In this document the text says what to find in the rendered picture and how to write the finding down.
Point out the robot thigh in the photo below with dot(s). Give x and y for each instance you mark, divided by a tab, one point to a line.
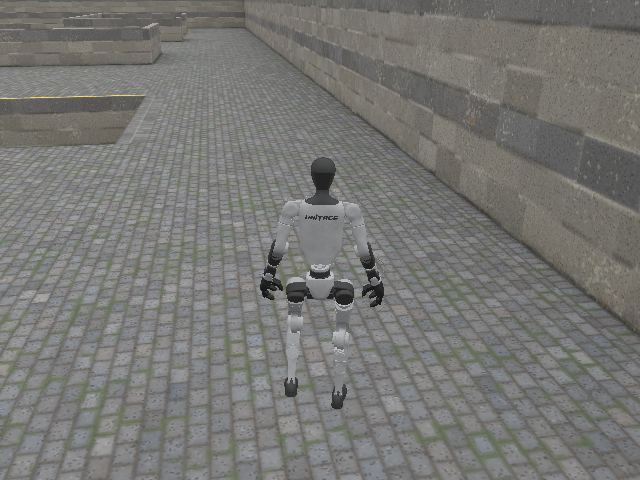
295	293
344	299

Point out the robot left forearm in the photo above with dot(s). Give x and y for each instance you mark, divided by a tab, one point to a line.
272	264

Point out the right robot upper arm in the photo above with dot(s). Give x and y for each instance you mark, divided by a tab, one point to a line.
352	211

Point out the robot right forearm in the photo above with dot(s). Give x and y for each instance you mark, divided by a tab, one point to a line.
370	267

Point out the robot left hand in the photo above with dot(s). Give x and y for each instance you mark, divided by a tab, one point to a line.
267	285

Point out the left robot thigh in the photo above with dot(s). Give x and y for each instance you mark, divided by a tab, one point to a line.
295	293

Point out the robot right hand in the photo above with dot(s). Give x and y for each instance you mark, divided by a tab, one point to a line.
378	291

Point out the right robot thigh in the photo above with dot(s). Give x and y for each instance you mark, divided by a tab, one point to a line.
344	299

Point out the left robot upper arm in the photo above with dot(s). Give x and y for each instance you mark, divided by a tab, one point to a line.
290	210

